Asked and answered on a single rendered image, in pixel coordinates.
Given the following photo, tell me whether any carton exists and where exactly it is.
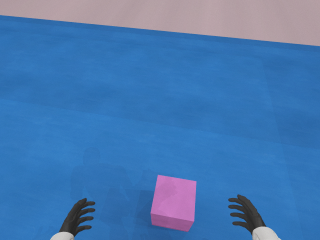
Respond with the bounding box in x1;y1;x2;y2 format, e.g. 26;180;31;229
150;175;197;232

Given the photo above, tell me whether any robot right hand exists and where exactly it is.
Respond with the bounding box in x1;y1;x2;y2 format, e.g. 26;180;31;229
228;194;266;236

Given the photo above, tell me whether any right robot forearm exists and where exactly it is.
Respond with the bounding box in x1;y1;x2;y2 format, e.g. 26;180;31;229
252;226;281;240

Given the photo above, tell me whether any robot left hand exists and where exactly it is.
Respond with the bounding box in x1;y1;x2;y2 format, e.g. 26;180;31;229
59;198;95;237

